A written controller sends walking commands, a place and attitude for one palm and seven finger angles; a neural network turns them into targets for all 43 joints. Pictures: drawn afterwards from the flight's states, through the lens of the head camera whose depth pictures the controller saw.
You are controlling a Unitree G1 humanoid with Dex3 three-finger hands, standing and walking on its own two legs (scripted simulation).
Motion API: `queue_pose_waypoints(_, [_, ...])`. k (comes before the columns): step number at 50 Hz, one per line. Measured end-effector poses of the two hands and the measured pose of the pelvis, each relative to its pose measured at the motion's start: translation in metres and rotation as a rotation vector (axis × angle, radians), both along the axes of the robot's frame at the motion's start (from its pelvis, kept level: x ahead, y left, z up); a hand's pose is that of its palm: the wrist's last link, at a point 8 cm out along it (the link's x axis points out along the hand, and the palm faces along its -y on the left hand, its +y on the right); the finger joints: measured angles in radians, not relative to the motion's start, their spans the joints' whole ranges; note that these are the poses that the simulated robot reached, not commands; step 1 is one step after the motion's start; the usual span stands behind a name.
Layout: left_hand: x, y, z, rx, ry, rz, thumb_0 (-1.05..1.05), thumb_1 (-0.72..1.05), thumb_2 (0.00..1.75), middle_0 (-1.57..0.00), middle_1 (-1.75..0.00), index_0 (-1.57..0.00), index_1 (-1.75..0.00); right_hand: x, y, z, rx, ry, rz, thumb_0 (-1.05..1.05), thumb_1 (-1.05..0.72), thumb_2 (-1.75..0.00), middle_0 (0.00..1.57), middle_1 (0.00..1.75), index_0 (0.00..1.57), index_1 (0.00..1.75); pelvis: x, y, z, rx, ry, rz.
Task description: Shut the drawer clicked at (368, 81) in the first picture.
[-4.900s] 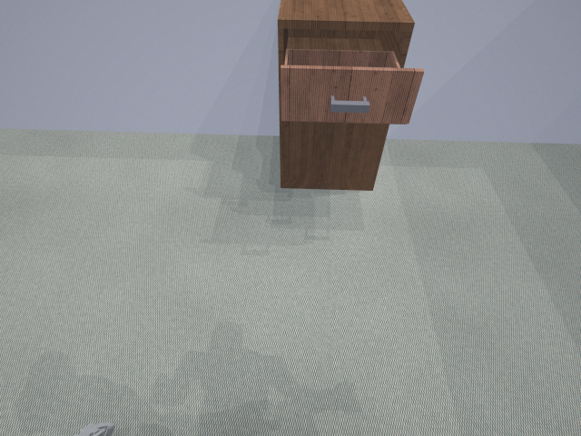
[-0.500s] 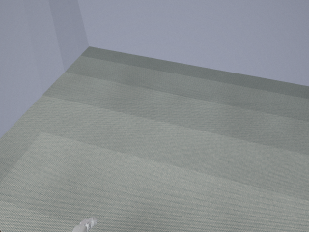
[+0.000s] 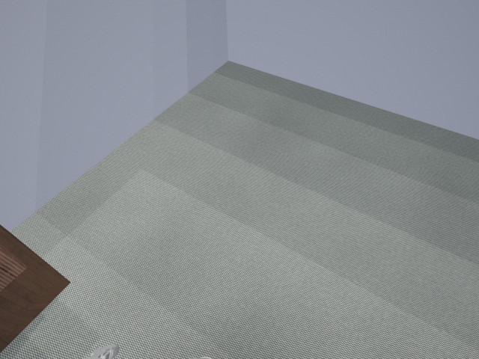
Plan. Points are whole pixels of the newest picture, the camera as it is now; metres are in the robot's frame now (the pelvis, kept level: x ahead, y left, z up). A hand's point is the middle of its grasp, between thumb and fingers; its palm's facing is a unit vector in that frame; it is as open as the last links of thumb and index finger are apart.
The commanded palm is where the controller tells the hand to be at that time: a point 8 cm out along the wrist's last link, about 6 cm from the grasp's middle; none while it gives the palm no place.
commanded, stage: turn to face it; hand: left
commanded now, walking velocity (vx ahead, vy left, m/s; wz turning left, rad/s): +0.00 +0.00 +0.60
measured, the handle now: out of the picture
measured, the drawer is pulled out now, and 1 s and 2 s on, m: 0.30 0.30 0.30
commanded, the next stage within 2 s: take the last steps up to it in 1.58 s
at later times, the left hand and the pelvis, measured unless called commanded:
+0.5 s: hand out of the picture -0.08 +0.24 -0.18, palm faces +0.37 -0.90 -0.24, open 7.4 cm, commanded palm none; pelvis -0.04 +0.03 +0.00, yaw +19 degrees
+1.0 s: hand out of the picture -0.04 +0.22 -0.13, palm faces +0.55 -0.78 -0.29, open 7.4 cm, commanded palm none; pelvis -0.03 -0.01 +0.01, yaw +36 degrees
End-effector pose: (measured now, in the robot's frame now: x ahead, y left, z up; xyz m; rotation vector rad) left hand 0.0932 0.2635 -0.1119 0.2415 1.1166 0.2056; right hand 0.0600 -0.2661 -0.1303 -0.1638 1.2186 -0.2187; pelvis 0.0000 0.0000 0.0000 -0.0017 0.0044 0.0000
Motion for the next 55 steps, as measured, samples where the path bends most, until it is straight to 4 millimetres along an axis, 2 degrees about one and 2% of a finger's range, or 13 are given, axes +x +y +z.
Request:
queue_pose_waypoints(5, [-0.042, -0.02, 0.008, -0.003, 0.01, 0.07, 0.0, 0.91, 0.9, -0.2, -0.3, -0.2, -0.3, 0.023, -0.015, 0.002, 0.006, -0.02, 0.083, 0.01, -0.9, -0.9, 0.2, 0.3, 0.2, 0.3, -0.009, -0.012, 0.005, 0.014, -0.023, 0.073])
queue_pose_waypoints(11, [-0.086, -0.031, 0.004, -0.039, 0.054, 0.15, 0.0, 0.9, 0.9, -0.2, -0.3, -0.2, -0.3, 0.045, -0.006, 0.011, 0.014, -0.025, 0.183, 0.01, -0.91, -0.9, 0.2, 0.3, 0.2, 0.3, -0.015, -0.016, 0.01, 0.036, -0.032, 0.159])
queue_pose_waypoints(16, [-0.129, -0.024, -0.01, -0.075, 0.094, 0.243, 0.0, 0.9, 0.9, -0.21, -0.3, -0.2, -0.3, 0.069, 0.023, 0.014, 0.004, -0.02, 0.295, 0.01, -0.91, -0.9, 0.2, 0.3, 0.2, 0.3, -0.023, -0.005, 0.007, 0.031, -0.022, 0.227])
queue_pose_waypoints(21, [-0.178, 0.003, -0.036, -0.106, 0.153, 0.351, 0.0, 0.9, 0.9, -0.21, -0.3, -0.2, -0.3, 0.096, 0.068, 0.016, -0.023, -0.091, 0.411, 0.01, -0.91, -0.9, 0.2, 0.3, 0.2, 0.3, -0.033, 0.017, -0.007, 0.012, -0.009, 0.295])
queue_pose_waypoints(24, [-0.196, 0.017, -0.038, -0.101, 0.199, 0.393, 0.0, 0.91, 0.9, -0.2, -0.3, -0.2, -0.3, 0.098, 0.087, 0.024, -0.026, -0.123, 0.445, 0.01, -0.9, -0.9, 0.2, 0.3, 0.2, 0.3, -0.038, 0.024, -0.004, 0.002, -0.014, 0.314])
queue_pose_waypoints(28, [-0.198, 0.032, -0.027, -0.092, 0.166, 0.427, 0.01, 0.91, 0.9, -0.2, -0.3, -0.2, -0.3, 0.089, 0.101, 0.031, -0.028, -0.102, 0.47, 0.01, -0.9, -0.9, 0.21, 0.3, 0.2, 0.3, -0.042, 0.03, 0.006, -0.015, -0.014, 0.356])
queue_pose_waypoints(34, [-0.184, 0.043, -0.01, -0.06, 0.074, 0.456, 0.01, 0.91, 0.9, -0.2, -0.3, -0.2, -0.3, 0.073, 0.105, 0.027, -0.013, -0.041, 0.492, 0.01, -0.9, -0.9, 0.21, 0.3, 0.21, 0.3, -0.044, 0.031, 0.012, -0.021, -0.009, 0.422])
queue_pose_waypoints(39, [-0.164, 0.04, 0.0, -0.035, 0.003, 0.472, 0.0, 0.91, 0.9, -0.2, -0.3, -0.2, -0.3, 0.062, 0.092, 0.017, -0.003, 0.02, 0.503, 0.01, -0.9, -0.9, 0.21, 0.3, 0.21, 0.3, -0.042, 0.022, 0.012, -0.016, -0.001, 0.484])
queue_pose_waypoints(45, [-0.148, 0.018, 0.01, 0.009, -0.082, 0.499, 0.0, 0.91, 0.9, -0.2, -0.3, -0.2, -0.3, 0.063, 0.065, -0.005, 0.014, 0.085, 0.531, 0.01, -0.9, -0.9, 0.21, 0.3, 0.21, 0.3, -0.035, -0.001, 0.003, 0.007, 0.014, 0.564])
queue_pose_waypoints(47, [-0.152, 0.007, 0.013, 0.025, -0.088, 0.511, 0.0, 0.91, 0.9, -0.2, -0.3, -0.2, -0.3, 0.069, 0.059, -0.011, 0.019, 0.095, 0.545, 0.01, -0.9, -0.9, 0.21, 0.3, 0.21, 0.3, -0.034, -0.008, 0.002, 0.008, 0.005, 0.591])
queue_pose_waypoints(50, [-0.168, -0.01, 0.019, 0.02, -0.072, 0.551, 0.0, 0.91, 0.9, -0.2, -0.3, -0.2, -0.3, 0.08, 0.056, -0.009, 0.02, 0.104, 0.584, 0.01, -0.9, -0.9, 0.2, 0.3, 0.2, 0.3, -0.032, -0.013, 0.007, 0.025, -0.006, 0.635])
queue_pose_waypoints(55, [-0.201, -0.033, 0.017, -0.005, -0.026, 0.635, 0.0, 0.9, 0.9, -0.2, -0.3, -0.2, -0.3, 0.101, 0.064, -0.004, 0.016, 0.096, 0.658, 0.01, -0.91, -0.9, 0.2, 0.3, 0.2, 0.3, -0.032, -0.015, 0.011, 0.044, -0.017, 0.702])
